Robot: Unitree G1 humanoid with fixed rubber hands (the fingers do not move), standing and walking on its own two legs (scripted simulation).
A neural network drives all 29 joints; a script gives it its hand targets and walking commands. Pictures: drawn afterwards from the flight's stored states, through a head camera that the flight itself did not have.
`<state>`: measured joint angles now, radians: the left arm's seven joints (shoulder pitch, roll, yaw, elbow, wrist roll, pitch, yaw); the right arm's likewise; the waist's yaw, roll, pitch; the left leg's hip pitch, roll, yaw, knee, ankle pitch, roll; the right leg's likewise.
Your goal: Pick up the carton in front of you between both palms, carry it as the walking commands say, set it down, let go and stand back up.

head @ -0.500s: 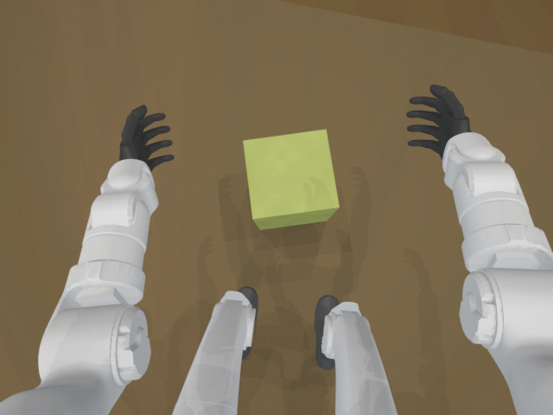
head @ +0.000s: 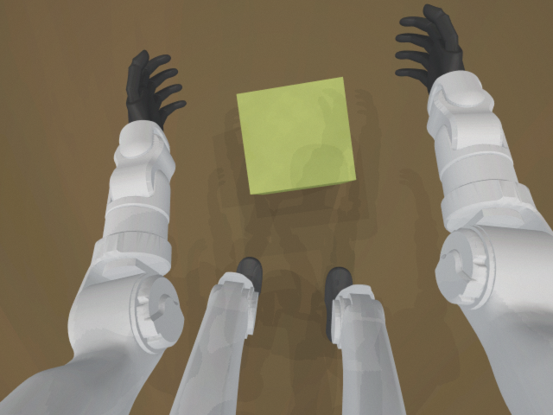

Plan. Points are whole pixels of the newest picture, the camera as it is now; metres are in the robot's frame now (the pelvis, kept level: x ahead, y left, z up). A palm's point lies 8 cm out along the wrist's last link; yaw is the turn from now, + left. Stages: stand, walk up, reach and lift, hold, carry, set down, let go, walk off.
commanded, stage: reach and lift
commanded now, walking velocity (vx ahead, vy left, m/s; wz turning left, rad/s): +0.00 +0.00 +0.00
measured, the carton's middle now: (296, 146) +0.50 +0.02 -0.49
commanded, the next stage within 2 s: none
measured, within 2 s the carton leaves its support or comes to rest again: leaves its support in 1.46 s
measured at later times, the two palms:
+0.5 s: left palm (200, 149) +0.46 +0.21 -0.37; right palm (389, 124) +0.53 -0.16 -0.37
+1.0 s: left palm (210, 147) +0.47 +0.20 -0.42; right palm (373, 128) +0.53 -0.14 -0.42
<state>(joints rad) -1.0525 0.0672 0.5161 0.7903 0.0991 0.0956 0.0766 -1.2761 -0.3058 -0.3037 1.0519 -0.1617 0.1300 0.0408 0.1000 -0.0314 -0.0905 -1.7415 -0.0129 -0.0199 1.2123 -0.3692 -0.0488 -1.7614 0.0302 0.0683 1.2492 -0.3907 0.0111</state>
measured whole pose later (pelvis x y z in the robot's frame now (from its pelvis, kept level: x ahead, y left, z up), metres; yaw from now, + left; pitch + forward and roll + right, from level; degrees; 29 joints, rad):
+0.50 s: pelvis -0.06 +0.00 -0.21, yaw +2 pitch +43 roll +4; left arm -1.38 0.23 0.29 0.99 -0.17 0.13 0.16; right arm -1.57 -0.49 0.01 1.20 0.15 0.14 -0.04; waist 0.10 0.01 0.25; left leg -2.25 -0.05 -0.03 2.01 -0.52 -0.08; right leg -2.26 0.05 0.07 2.06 -0.54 0.03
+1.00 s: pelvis -0.05 +0.00 -0.25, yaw +2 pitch +38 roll +3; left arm -1.45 0.25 0.21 1.12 -0.21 0.05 0.15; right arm -1.60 -0.45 0.05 1.25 0.19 0.08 -0.06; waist 0.08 0.02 0.36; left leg -2.27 -0.04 -0.01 2.17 -0.57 -0.06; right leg -2.28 0.03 0.07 2.22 -0.61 0.03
